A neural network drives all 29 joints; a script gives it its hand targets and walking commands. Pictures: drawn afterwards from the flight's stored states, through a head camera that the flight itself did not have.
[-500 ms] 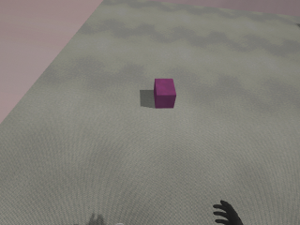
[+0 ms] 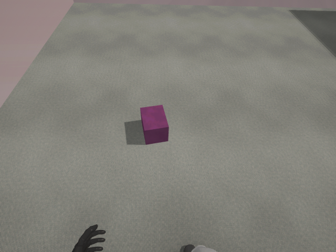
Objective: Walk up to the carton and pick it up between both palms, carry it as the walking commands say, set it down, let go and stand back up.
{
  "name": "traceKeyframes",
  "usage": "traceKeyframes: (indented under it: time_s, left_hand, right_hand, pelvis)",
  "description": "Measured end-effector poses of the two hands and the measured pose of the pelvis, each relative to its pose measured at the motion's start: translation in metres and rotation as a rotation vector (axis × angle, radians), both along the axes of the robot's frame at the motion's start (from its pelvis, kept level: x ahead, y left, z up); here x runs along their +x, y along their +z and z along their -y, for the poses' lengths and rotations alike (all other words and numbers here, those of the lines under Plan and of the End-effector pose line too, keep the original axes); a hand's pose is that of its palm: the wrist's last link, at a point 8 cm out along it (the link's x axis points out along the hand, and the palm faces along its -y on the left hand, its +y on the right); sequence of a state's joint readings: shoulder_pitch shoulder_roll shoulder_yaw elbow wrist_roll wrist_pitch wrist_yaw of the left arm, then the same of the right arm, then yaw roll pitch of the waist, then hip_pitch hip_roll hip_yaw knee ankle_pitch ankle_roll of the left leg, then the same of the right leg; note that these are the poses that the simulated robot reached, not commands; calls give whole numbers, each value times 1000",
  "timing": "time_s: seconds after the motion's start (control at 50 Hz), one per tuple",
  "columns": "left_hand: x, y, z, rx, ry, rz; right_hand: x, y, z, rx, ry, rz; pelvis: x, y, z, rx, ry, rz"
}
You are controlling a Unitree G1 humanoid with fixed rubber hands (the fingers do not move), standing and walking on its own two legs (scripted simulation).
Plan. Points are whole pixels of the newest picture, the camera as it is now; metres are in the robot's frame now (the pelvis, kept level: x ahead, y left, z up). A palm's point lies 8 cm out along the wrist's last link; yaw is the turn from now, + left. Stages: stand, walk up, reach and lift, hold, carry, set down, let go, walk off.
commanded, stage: walk up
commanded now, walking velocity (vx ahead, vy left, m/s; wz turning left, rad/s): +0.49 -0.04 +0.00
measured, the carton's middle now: (154, 124) +1.05 -0.01 -0.68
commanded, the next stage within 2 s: none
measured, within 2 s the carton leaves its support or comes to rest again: neither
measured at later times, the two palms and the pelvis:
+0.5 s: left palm out of the picture +0.12 +0.22 -0.12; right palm (224, 159) +0.40 -0.22 -0.10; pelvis +0.23 +0.00 +0.01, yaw +0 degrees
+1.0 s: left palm (101, 145) +0.50 +0.19 -0.12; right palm (253, 187) +0.30 -0.28 -0.11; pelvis +0.37 -0.04 +0.01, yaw -1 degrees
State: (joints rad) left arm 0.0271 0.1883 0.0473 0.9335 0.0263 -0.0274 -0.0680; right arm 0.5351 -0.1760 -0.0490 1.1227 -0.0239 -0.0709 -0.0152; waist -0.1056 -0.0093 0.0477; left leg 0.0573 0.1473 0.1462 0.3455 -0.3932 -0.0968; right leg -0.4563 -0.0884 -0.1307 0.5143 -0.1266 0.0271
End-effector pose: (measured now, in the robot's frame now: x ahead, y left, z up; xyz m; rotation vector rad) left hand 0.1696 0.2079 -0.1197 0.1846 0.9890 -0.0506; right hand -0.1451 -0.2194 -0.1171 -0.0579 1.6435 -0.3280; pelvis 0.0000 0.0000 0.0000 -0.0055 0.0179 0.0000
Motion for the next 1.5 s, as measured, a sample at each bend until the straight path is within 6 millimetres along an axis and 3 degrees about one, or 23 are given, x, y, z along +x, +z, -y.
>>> traceKeyframes:
  time_s: [0.04, 0.08, 0.16, 0.22, 0.3, 0.38, 0.44, 0.54, 0.6, 0.68, 0.76, 0.82, 0.88, 1.0, 1.04, 1.08, 1.16, 1.24, 1.34, 1.5]
  left_hand:
    - [18, -5, 5, 42, 27, 22]
    - [12, -4, 3, 73, 71, -18]
    - [-29, 6, -6, 124, 178, -151]
    - [-61, 15, -7, 144, 240, -253]
    - [-88, 23, -4, 149, 297, -373]
    - [-90, 24, 0, 129, 332, -462]
    - [-76, 16, -2, 103, 349, -510]
    - [-30, -11, -19, 67, 344, -572]
    - [19, -23, -37, 65, 303, -556]
    - [109, -24, -55, 65, 233, -439]
    - [185, -20, -56, 58, 170, -339]
    - [229, -15, -47, 50, 139, -280]
    - [266, -9, -29, 37, 110, -230]
    - [328, 2, 21, 49, 62, -124]
    - [336, -1, 31, 81, 75, -95]
    - [328, 3, 39, 99, 98, -116]
    - [306, 10, 45, 126, 154, -190]
    - [292, 7, 49, 127, 176, -245]
    - [286, -11, 46, 92, 205, -287]
    - [277, -18, 49, 40, 213, -339]
  right_hand:
    - [35, -17, 20, 19, 30, 13]
    - [90, -23, 38, 21, 84, 93]
    - [216, -20, 64, 11, 201, 291]
    - [297, -12, 70, 16, 248, 402]
    - [381, -1, 62, 41, 285, 501]
    - [452, 9, 41, 69, 317, 576]
    - [500, 13, 21, 72, 351, 616]
    - [571, 7, -10, 29, 389, 666]
    - [566, 6, -8, -29, 352, 605]
    - [516, 16, 12, -99, 258, 435]
    - [468, 24, 24, -119, 194, 297]
    - [444, 27, 30, -115, 151, 225]
    - [433, 25, 37, -101, 116, 182]
    - [447, 3, 66, -42, 78, 166]
    - [461, -14, 76, -10, 88, 168]
    - [485, -20, 83, 11, 113, 188]
    - [543, -20, 89, 26, 135, 269]
    - [578, -19, 89, 26, 159, 310]
    - [599, -15, 83, -8, 189, 338]
    - [598, -2, 68, -14, 188, 336]
  pelvis:
    - [20, -10, 15, 3, -1, -4]
    - [36, -7, 24, 3, 4, 2]
    - [71, 7, 34, 9, 7, 14]
    - [98, 15, 37, 18, -3, 25]
    - [133, 21, 35, 28, -8, 37]
    - [170, 23, 27, 29, -6, 41]
    - [200, 19, 18, 16, 3, 35]
    - [258, -1, -9, -15, -8, 14]
    - [281, -2, -17, -21, -18, 6]
    - [306, 10, -18, -36, -27, 5]
    - [323, 18, -14, -47, -24, 8]
    - [335, 20, -6, -47, -21, 9]
    - [347, 21, 5, -41, -20, 8]
    - [374, 13, 41, -7, -16, 3]
    - [385, 4, 55, 15, -15, 10]
    - [393, 5, 62, 9, -12, 21]
    - [406, 14, 69, 14, -18, 35]
    - [412, 16, 71, 9, -22, 35]
    - [419, 9, 65, -26, -21, 44]
    - [427, 16, 58, 2, -28, 53]
